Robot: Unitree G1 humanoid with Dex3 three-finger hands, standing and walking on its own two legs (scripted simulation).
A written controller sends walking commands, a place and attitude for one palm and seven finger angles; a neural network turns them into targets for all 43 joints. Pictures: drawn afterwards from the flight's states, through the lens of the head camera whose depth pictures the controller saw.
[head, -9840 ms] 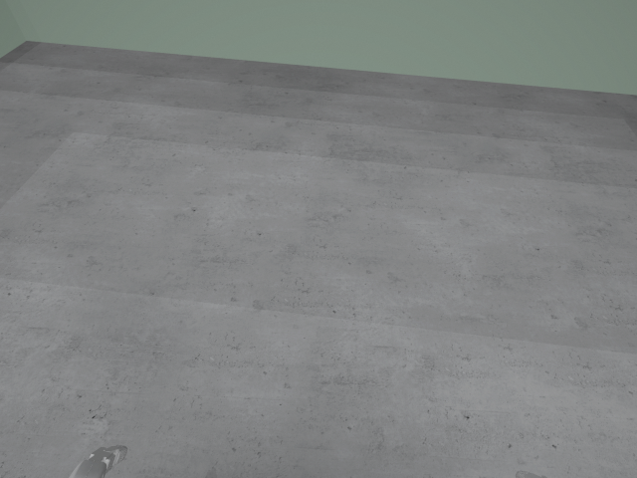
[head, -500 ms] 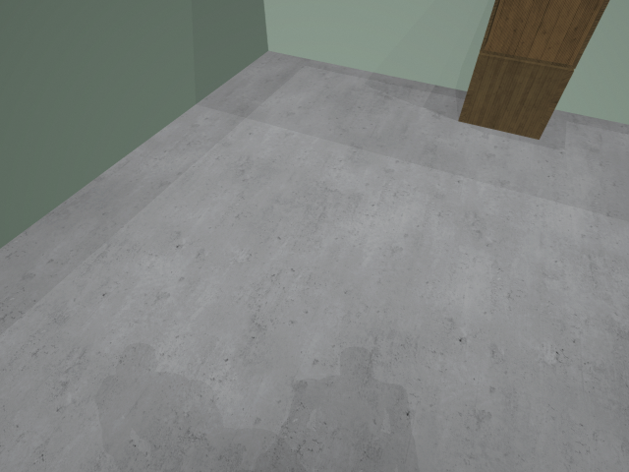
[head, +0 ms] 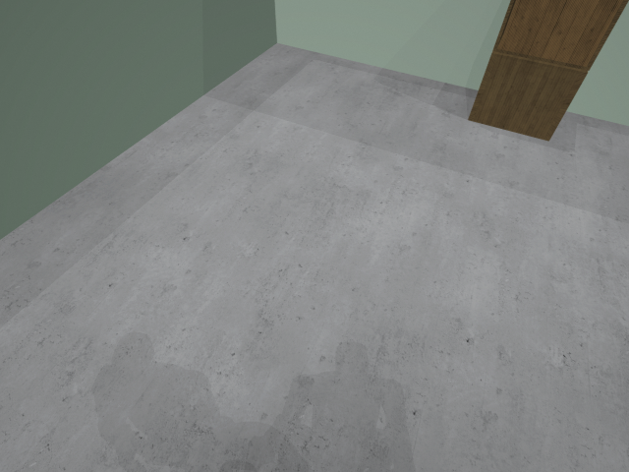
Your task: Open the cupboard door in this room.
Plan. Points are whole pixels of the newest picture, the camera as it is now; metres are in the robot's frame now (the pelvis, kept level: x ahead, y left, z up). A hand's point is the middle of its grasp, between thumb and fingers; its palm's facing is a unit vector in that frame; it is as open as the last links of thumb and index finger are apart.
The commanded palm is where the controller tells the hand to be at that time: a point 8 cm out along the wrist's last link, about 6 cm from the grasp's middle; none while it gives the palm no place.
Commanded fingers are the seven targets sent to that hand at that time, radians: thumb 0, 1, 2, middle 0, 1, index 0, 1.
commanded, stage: turn or walk to find it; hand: left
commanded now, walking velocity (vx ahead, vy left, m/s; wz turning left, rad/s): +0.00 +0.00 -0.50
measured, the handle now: out of the picture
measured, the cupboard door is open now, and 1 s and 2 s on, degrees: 0 0 0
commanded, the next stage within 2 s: stand and wait in 0.08 s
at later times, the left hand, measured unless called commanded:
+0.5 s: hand out of the picture +0.01 +0.17 -0.18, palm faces +0.06 -0.98 -0.19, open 7.3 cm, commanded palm none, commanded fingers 0.00 0.90 0.90 -0.20 -0.30 -0.20 -0.30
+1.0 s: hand out of the picture +0.02 +0.19 -0.17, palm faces +0.16 -0.96 -0.25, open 7.3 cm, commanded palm none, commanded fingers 0.00 0.90 0.90 -0.20 -0.30 -0.20 -0.30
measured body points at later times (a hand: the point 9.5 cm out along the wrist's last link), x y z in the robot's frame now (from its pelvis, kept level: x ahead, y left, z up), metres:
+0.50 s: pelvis +0.00 +0.00 +0.00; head +0.02 +0.00 +0.45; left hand +0.01 +0.22 -0.16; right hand +0.01 -0.23 -0.16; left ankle +0.00 +0.11 -0.74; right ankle +0.01 -0.11 -0.74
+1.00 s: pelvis -0.01 -0.02 +0.00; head +0.02 -0.02 +0.45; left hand +0.02 +0.24 -0.15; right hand +0.04 -0.24 -0.16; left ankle +0.00 +0.11 -0.74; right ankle -0.03 -0.15 -0.72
